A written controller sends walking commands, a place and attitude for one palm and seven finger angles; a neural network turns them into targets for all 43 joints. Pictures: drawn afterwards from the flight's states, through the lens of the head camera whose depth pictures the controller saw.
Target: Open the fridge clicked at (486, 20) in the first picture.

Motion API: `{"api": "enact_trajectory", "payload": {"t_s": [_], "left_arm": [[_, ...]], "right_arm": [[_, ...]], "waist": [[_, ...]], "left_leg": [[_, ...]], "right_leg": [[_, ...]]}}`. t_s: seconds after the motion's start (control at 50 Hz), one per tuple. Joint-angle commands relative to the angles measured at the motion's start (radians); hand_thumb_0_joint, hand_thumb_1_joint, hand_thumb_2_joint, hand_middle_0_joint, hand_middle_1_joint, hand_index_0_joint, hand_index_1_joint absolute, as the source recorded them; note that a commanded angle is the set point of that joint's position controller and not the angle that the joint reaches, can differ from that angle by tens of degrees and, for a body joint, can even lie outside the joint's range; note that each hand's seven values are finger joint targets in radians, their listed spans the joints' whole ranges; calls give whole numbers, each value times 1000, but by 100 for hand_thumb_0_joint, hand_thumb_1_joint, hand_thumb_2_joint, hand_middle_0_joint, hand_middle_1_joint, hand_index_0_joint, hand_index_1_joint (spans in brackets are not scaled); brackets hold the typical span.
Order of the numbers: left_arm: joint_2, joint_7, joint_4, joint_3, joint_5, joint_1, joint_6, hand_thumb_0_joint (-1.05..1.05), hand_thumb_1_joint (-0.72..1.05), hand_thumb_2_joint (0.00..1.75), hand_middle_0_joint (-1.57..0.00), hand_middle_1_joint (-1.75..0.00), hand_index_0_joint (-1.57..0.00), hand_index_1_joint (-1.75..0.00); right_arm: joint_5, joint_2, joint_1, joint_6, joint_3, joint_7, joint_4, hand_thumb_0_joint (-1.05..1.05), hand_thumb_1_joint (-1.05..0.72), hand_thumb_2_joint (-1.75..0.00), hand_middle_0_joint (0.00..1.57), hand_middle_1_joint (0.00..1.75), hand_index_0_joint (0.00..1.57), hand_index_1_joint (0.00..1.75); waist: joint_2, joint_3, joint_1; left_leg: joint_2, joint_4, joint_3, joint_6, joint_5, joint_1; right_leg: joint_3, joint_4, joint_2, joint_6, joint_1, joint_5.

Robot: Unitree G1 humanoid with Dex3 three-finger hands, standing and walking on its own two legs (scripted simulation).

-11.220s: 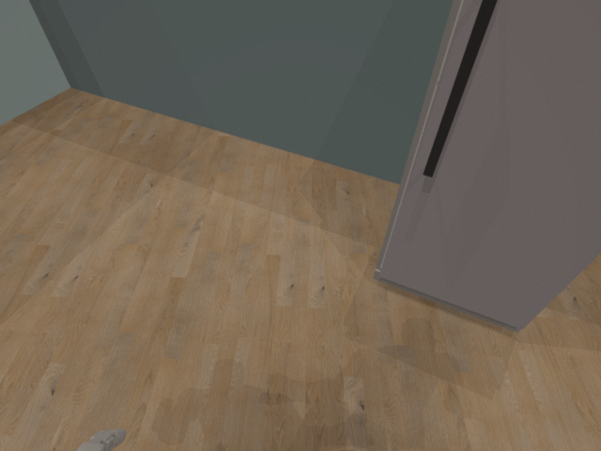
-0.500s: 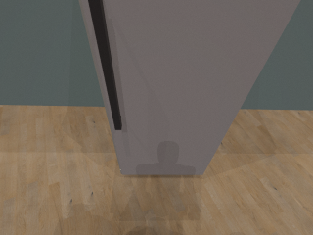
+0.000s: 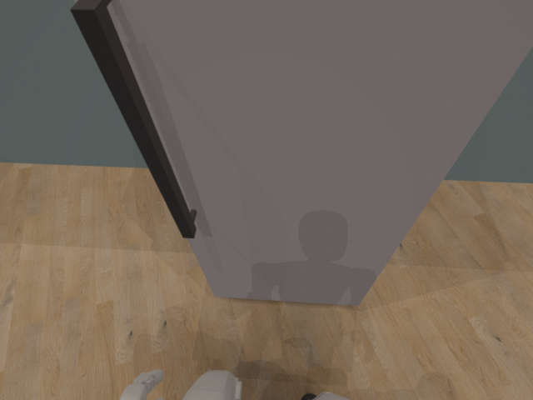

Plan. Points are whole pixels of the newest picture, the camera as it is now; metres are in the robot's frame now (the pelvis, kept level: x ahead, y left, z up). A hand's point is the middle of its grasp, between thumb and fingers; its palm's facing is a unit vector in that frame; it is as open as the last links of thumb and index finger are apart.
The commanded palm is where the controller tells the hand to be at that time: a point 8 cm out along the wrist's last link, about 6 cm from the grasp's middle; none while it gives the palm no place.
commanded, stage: come to a stop and stand still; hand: left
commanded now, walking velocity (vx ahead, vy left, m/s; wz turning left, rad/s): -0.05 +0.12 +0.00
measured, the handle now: (161, 151) +0.44 +0.20 +0.11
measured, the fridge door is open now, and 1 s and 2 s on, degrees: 0 0 0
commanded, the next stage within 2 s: look again from close up in 1.70 s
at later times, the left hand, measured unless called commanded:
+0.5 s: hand out of the picture -0.05 +0.24 -0.18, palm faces +0.03 -0.99 -0.16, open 7.3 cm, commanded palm none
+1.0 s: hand out of the picture -0.02 +0.22 -0.18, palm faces +0.00 -0.98 -0.19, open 7.3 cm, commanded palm none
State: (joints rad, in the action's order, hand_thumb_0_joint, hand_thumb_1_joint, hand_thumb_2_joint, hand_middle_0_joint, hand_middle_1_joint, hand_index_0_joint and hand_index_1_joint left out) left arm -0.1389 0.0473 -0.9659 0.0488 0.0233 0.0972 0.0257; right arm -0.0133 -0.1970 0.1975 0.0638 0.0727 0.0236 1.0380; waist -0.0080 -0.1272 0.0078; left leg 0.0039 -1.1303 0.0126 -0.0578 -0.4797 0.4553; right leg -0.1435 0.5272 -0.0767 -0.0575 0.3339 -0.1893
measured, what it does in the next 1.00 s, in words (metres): steps on the spot: left foot, then right foot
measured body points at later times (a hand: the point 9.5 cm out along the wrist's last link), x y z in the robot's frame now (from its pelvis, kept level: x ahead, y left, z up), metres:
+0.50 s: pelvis -0.04 +0.06 +0.01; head -0.02 +0.08 +0.46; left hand -0.05 +0.29 -0.16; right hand +0.00 -0.17 -0.14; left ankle -0.03 +0.17 -0.74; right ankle -0.07 -0.06 -0.70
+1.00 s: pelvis -0.06 +0.04 +0.00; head -0.09 +0.06 +0.45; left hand -0.02 +0.27 -0.16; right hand -0.03 -0.20 -0.15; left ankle -0.03 +0.16 -0.74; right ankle -0.08 -0.06 -0.74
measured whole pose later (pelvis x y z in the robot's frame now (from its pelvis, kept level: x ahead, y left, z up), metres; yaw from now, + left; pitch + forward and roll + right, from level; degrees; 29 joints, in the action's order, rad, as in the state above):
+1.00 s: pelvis -0.06 +0.04 +0.00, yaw -2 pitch -4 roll -1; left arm -0.18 0.04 -1.00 0.00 0.02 0.31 0.01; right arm -0.02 -0.16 0.27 0.00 0.03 0.02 1.03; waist -0.02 0.01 -0.01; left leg -0.05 -0.56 0.04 -0.01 -0.27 0.23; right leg -0.05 0.51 0.03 -0.03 0.14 -0.31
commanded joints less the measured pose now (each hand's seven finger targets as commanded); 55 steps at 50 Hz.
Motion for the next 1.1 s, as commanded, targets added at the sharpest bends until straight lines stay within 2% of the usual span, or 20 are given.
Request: {"api": "enact_trajectory", "payload": {"t_s": [0.0, 0.12, 0.18, 0.2, 0.22, 0.24, 0.26, 0.3, 0.36, 0.46, 0.52, 0.54, 0.56, 0.58, 0.6, 0.66, 0.76, 0.82, 0.88, 1.08], "left_arm": [[-219, 17, 28, 52, 7, 123, -18, 0, 90, 90, -20, -30, -20, -30], [-245, -5, 49, 55, 22, 119, -35, 0, 90, 90, -20, -30, -20, -30], [-216, -13, 42, 41, 9, 108, -46, 0, 90, 90, -20, -30, -20, -30], [-167, -17, 40, 24, -2, 122, -52, 0, 90, 90, -20, -30, -20, -30], [-108, -23, 48, 10, -12, 126, -56, 0, 90, 90, -20, -30, -20, -30], [-115, -23, 40, 7, -9, 104, -58, 0, 90, 90, -20, -30, -20, -30], [-120, -31, 24, 10, -2, 117, -55, 0, 90, 90, -20, -30, -20, -30], [-116, -41, -30, 12, 4, 170, -62, 0, 90, 90, -20, -30, -20, -30], [-113, -48, -59, 9, 4, 202, -52, 0, 90, 90, -20, -30, -20, -30], [-91, -45, -49, -8, 0, 146, -40, 0, 90, 90, -20, -30, -20, -30], [-76, -39, -92, -7, -9, 228, -31, 0, 90, 90, -20, -30, -20, -30], [-84, -34, -110, -7, -8, 261, -24, 0, 90, 90, -20, -30, -20, -30], [-211, -23, -66, -28, 6, 318, 0, 0, 90, 90, -20, -30, -20, -30], [-144, -14, -60, -11, 5, 316, -5, 0, 90, 90, -20, -30, -20, -30], [-139, -12, -55, -15, 11, 281, -6, 0, 90, 90, -20, -30, -20, -30], [-137, -3, -32, -18, 2, 286, 6, 0, 90, 90, -20, -30, -20, -30], [-164, 8, 2, -13, 2, 287, 8, 0, 90, 90, -20, -30, -20, -30], [-179, 9, 21, -10, -2, 250, 3, 0, 90, 90, -20, -30, -20, -30], [-169, 6, 21, -17, -5, 267, 1, 0, 90, 90, -20, -30, -20, -30], [-184, -4, 25, -22, -3, 257, -2, 0, 90, 90, -20, -30, -20, -30]], "right_arm": [[-10, -28, 73, 14, 4, -14, -59, 0, -90, -90, 20, 30, 20, 30], [-3, -39, 38, -24, -9, -21, -100, 0, -90, -90, 20, 30, 20, 30], [1, -39, 142, -53, -20, -13, -66, 0, -90, -90, 20, 30, 20, 30], [-3, -89, 164, -63, -14, -8, -56, 0, -90, -90, 20, 30, 20, 30], [-17, -155, 122, -66, -7, -3, -81, 0, -90, -90, 20, 30, 20, 30], [-24, -172, 25, -56, -16, -1, -111, 0, -90, -90, 20, 30, 20, 30], [-28, -137, -43, -60, -29, 4, -124, 0, -90, -90, 20, 30, 20, 30], [-23, -118, -55, -69, -33, 15, -107, 0, -90, -90, 20, 30, 20, 30], [-14, -105, 1, -75, -27, 21, -82, 0, -90, -90, 20, 30, 20, 30], [-20, -117, 115, -76, -15, 26, -25, 0, -90, -90, 20, 30, 20, 30], [-11, -125, 132, -77, -13, 30, 3, 0, -90, -90, 20, 30, 20, 30], [-4, -111, 139, -81, -15, 29, 12, 0, -90, -90, 20, 30, 20, 30], [0, -123, 67, -86, -30, 24, -75, 0, -90, -90, 20, 30, 20, 30], [-4, -81, 76, -103, -18, 21, -101, 0, -90, -90, 20, 30, 20, 30], [-8, -66, 104, -106, -17, 20, -93, 0, -90, -90, 20, 30, 20, 30], [-16, -28, 124, -92, -33, 15, -73, 0, -90, -90, 20, 30, 20, 30], [-2, -26, 113, -74, -31, 13, -76, 0, -90, -90, 20, 30, 20, 30], [0, -44, 133, -73, -27, 13, -55, 0, -90, -90, 20, 30, 20, 30], [-1, -60, 123, -79, -31, 9, -42, 0, -90, -90, 20, 30, 20, 30], [-2, -111, 79, -79, -31, -3, -65, 0, -90, -90, 20, 30, 20, 30]], "waist": [[-117, 194, 15], [-201, 193, 27], [-138, 206, -27], [38, 197, -38], [297, 127, -34], [293, 44, -19], [222, -10, 12], [204, 14, 27], [134, 32, 14], [146, 73, -46], [127, 158, -16], [94, 175, -3], [82, 102, 12], [-64, 178, 1], [-46, 227, -22], [-231, 205, -5], [-95, 101, -8], [-15, 62, -29], [75, 34, -13], [9, 25, -12]], "left_leg": [[-27, -19, -40, -13, 92, 13], [-16, 345, 33, 13, 54, -121], [-5, 698, 68, 27, 218, -379], [-97, 803, -33, 40, 169, -425], [-287, 942, -290, 101, 43, -287], [-352, 1018, -355, 172, -66, -75], [-335, 1035, -311, 191, -76, 9], [-255, 997, -220, 155, 15, -60], [-237, 968, -162, 164, 142, -213], [-285, 888, -182, 201, 438, -363], [-253, 788, -146, 171, 621, -361], [-218, 745, -113, 136, 596, -327], [-111, 692, -45, 90, 442, -298], [-107, 591, -21, 71, 341, -229], [-79, 598, -1, 67, 327, -209], [-45, 532, 38, 70, 234, -126], [-56, 513, 37, 71, 170, -91], [-70, 588, 21, 72, 291, -199], [-102, 634, -9, 78, 435, -232], [-97, 730, -51, 86, 217, -194]], "right_leg": [[216, -171, -293, -126, -123, 504], [254, -216, -240, -108, -94, 64], [206, -151, -152, -24, 26, -148], [146, -51, -82, 28, 91, -252], [70, 84, 11, 90, 145, -313], [118, 177, 20, 88, 76, -303], [141, 228, 2, 80, 25, -245], [160, 313, 36, 83, 26, -167], [150, 338, 42, 90, 104, -148], [124, 134, 28, 93, 64, -254], [103, -90, 41, 89, -114, -98], [114, -182, 28, 86, -194, 15], [129, -207, 17, 61, -185, 78], [218, -167, -42, 38, -158, 120], [223, -140, -70, 14, -198, 171], [251, -142, -94, -13, -261, 382], [269, -116, -120, -44, -231, 542], [249, -134, -89, -31, -116, 340], [204, -128, -27, 13, -88, 196], [220, -211, -21, 26, -67, -126]]}}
